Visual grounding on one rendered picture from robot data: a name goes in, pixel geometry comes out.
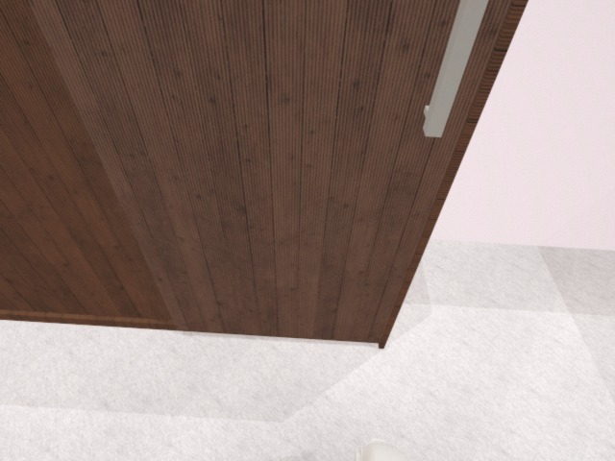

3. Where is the handle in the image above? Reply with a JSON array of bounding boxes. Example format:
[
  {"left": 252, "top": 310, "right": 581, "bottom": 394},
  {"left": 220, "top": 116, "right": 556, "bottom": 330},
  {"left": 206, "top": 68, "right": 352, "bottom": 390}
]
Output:
[{"left": 423, "top": 0, "right": 489, "bottom": 137}]

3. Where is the wardrobe door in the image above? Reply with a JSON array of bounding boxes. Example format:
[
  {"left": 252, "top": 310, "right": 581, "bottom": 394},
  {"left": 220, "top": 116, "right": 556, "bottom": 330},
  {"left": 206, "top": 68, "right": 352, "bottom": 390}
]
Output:
[
  {"left": 0, "top": 0, "right": 172, "bottom": 320},
  {"left": 27, "top": 0, "right": 512, "bottom": 342}
]

